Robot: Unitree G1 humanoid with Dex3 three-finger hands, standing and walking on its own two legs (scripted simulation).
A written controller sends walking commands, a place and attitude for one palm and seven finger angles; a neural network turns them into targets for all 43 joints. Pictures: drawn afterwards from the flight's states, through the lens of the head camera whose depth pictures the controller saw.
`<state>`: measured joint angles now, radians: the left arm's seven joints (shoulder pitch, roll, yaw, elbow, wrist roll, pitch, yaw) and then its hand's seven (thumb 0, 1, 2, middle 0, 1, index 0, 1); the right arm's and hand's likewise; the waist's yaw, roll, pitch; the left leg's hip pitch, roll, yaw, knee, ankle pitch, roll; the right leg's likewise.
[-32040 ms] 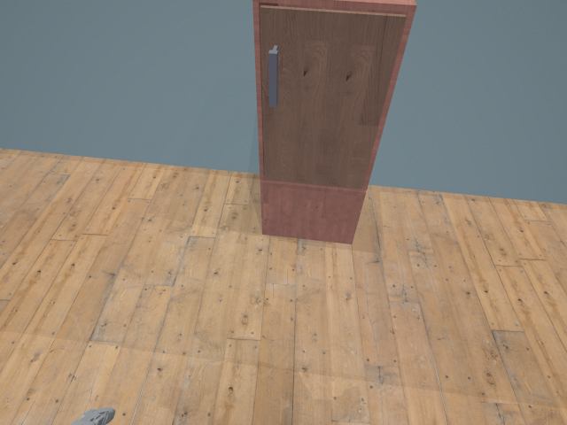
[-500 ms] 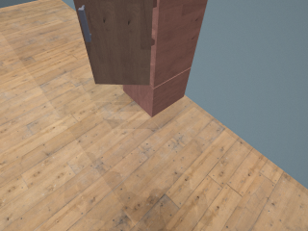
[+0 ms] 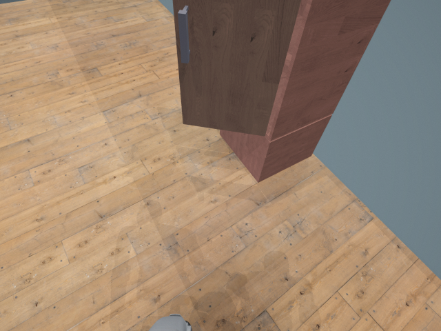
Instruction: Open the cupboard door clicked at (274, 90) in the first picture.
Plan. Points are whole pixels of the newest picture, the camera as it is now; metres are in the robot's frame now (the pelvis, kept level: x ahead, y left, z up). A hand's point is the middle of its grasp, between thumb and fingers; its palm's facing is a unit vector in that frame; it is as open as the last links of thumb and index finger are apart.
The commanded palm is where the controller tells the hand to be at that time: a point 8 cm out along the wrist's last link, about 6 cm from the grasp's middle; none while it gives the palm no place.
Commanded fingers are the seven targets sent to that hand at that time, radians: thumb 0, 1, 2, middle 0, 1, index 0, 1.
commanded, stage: take the last steps up to it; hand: left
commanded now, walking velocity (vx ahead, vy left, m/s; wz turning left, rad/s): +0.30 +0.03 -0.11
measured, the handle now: (185, 35) +0.92 +0.20 +0.04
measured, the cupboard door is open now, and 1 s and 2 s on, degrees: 50 50 50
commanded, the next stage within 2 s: come to a stop and stand still in 0.74 s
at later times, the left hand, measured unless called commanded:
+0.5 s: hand (157, 243) +0.30 +0.17 -0.14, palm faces -0.09 -0.97 -0.21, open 7.3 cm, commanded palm none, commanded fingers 0.00 0.90 0.90 -0.20 -0.30 -0.20 -0.30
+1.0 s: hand (147, 238) +0.32 +0.21 -0.17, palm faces -0.02 -0.99 -0.13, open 7.3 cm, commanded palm none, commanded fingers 0.00 0.90 0.90 -0.20 -0.30 -0.20 -0.30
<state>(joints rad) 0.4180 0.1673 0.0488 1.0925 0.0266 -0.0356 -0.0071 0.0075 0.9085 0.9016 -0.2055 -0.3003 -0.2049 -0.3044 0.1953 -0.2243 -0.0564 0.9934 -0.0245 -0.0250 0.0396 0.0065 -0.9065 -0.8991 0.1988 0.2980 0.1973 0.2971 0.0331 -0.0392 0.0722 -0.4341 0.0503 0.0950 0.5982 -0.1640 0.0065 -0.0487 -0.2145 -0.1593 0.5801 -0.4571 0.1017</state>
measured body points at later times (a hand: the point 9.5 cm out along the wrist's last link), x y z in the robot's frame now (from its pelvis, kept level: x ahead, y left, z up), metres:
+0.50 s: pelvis +0.17 +0.00 +0.01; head +0.20 -0.02 +0.46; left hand +0.31 +0.22 -0.12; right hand +0.10 -0.21 -0.16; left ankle +0.09 +0.12 -0.70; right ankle +0.21 -0.10 -0.72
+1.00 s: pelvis +0.33 +0.04 +0.02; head +0.36 +0.07 +0.46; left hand +0.33 +0.26 -0.16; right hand +0.40 -0.19 -0.12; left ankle +0.38 +0.12 -0.72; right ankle +0.26 -0.09 -0.67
